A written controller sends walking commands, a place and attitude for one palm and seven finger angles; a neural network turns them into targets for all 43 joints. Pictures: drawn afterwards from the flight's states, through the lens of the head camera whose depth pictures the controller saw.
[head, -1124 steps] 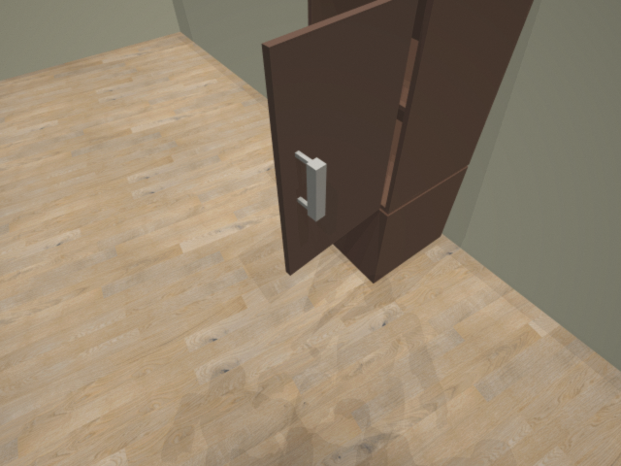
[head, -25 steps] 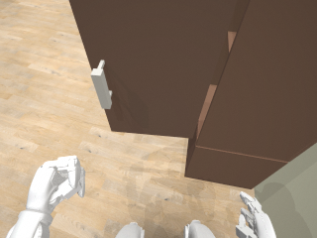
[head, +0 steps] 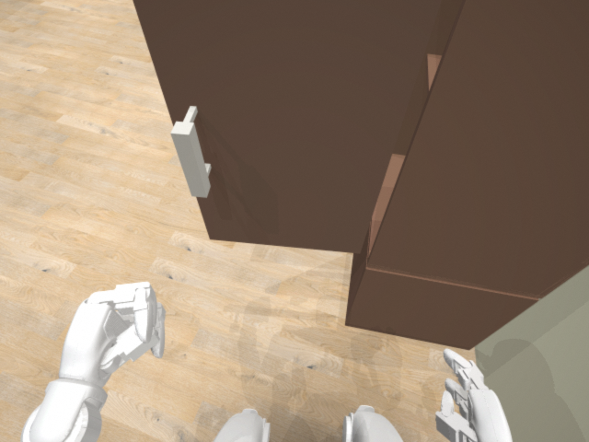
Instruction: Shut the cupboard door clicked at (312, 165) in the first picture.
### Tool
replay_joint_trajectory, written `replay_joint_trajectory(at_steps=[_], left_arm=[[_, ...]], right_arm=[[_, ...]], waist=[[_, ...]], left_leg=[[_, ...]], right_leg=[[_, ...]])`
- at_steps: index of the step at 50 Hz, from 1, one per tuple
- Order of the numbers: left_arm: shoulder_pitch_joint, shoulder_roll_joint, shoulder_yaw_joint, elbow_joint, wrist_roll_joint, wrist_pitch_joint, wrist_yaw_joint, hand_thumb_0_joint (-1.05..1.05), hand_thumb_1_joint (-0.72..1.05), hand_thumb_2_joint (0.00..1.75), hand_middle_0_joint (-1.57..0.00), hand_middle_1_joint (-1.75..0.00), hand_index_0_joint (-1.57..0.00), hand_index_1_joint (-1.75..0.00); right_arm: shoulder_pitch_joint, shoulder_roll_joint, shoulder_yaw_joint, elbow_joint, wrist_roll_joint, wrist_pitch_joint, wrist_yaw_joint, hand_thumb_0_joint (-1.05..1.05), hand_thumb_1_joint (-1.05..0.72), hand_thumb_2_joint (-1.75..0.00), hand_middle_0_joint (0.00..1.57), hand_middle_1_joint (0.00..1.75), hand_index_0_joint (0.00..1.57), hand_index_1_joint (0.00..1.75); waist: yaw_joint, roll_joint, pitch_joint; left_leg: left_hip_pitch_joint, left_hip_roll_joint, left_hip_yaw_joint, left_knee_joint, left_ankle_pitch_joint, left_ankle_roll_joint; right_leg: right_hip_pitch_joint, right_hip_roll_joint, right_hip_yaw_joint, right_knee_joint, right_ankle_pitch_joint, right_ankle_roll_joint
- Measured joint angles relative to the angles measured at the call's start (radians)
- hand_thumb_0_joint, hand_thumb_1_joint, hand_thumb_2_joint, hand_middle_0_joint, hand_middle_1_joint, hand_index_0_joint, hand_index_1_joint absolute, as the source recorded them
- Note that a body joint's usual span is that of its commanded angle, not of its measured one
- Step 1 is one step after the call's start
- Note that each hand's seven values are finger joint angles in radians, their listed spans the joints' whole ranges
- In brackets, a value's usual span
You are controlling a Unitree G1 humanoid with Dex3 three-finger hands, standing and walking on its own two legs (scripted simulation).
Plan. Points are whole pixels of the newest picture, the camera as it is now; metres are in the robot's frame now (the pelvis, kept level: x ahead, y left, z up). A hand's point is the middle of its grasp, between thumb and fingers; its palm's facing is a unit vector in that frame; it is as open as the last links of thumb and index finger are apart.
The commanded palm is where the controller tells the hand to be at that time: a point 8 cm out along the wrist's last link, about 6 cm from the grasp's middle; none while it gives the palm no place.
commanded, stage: bring the fist close to the handle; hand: left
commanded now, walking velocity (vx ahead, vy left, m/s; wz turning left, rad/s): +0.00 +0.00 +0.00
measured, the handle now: (196, 152) +0.53 +0.20 +0.06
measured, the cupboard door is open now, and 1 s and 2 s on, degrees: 96 96 88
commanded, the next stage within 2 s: push the door shut along its arc in 1.28 s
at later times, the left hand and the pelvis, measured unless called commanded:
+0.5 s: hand (184, 251) +0.34 +0.17 +0.06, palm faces -0.06 -1.00 -0.03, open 3.1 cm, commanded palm +0.33 +0.22 +0.06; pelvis +0.00 +0.00 +0.01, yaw -1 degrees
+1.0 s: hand (211, 190) +0.45 +0.16 +0.07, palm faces -0.05 -1.00 -0.02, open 3.1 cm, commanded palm +0.41 +0.21 +0.06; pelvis +0.00 +0.00 +0.00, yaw -2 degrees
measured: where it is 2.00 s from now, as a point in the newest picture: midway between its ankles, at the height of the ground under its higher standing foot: outside the picture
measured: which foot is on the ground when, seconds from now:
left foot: down 0.00-1.00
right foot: down 0.00-1.00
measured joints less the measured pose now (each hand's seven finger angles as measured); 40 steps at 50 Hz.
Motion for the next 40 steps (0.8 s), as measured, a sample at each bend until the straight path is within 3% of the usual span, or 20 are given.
replay_joint_trajectory(at_steps=[12, 40], left_arm=[[-0.227, -0.003, 0.003, 0.139, 0.021, 0.064, 0.020, 0.01, 0.90, 0.90, -1.30, -1.50, -1.30, -1.50], [-0.771, 0.043, 0.081, 0.708, 0.084, -0.014, 0.057, 0.01, 0.90, 0.90, -1.30, -1.50, -1.30, -1.50]], right_arm=[[0.003, 0.002, 0.002, 0.035, 0.001, 0.018, 0.006, 0.01, -0.90, -0.90, 0.20, 0.30, 0.20, 0.30], [0.030, -0.007, -0.011, 0.132, -0.004, 0.095, 0.021, 0.01, -0.90, -0.90, 0.20, 0.30, 0.20, 0.30]], waist=[[-0.022, -0.002, 0.000], [-0.064, -0.015, 0.021]], left_leg=[[0.010, -0.001, 0.015, -0.031, 0.014, 0.004], [-0.024, -0.002, 0.035, -0.069, 0.044, 0.005]], right_leg=[[0.002, 0.000, 0.015, -0.025, 0.015, 0.004], [-0.042, 0.002, 0.035, -0.053, 0.046, 0.005]])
